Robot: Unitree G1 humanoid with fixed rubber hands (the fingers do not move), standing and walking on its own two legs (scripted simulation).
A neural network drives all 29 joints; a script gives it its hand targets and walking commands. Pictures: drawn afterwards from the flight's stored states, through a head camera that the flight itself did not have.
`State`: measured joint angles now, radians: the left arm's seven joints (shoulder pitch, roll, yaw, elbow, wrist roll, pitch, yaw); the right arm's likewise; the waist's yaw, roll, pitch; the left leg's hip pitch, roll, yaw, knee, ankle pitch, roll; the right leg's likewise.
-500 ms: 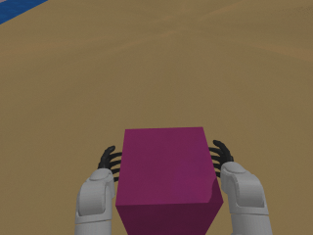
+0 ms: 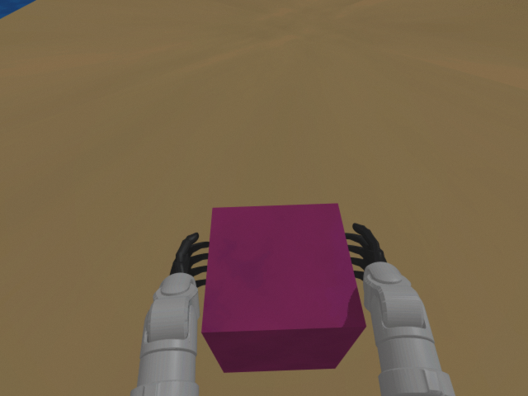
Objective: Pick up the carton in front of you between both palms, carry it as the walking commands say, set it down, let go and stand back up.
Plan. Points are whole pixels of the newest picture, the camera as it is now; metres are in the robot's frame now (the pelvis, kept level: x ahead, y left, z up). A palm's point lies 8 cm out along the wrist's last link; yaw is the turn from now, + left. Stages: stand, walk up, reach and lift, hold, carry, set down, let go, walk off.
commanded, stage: carry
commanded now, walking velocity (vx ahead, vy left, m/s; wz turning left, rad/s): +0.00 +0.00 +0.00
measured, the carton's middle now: (277, 293) +0.31 +0.00 -0.04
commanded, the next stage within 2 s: hold in 0.32 s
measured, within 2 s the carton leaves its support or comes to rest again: neither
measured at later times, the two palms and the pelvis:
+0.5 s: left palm (195, 283) +0.29 +0.13 +0.04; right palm (391, 282) +0.27 -0.17 +0.04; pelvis +0.00 +0.00 +0.01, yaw -5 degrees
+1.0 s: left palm (184, 271) +0.30 +0.15 +0.05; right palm (383, 286) +0.26 -0.15 +0.06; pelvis -0.01 +0.05 +0.01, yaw -10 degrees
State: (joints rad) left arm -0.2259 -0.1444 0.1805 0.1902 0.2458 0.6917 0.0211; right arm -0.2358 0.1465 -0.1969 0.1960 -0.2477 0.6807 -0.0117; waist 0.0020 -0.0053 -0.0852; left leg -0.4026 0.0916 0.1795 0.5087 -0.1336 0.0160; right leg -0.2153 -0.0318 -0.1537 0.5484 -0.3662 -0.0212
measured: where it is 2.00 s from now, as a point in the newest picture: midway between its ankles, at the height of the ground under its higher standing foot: outside the picture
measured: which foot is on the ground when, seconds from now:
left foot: down 0.00-1.00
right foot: down 0.00-1.00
